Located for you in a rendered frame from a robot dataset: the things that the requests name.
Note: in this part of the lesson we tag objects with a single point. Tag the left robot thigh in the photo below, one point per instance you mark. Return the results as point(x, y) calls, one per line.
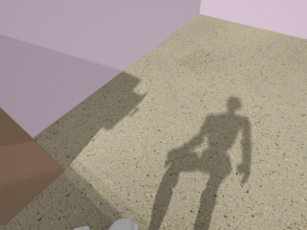
point(124, 224)

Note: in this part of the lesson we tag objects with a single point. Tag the cabinet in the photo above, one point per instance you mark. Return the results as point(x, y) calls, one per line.
point(26, 168)

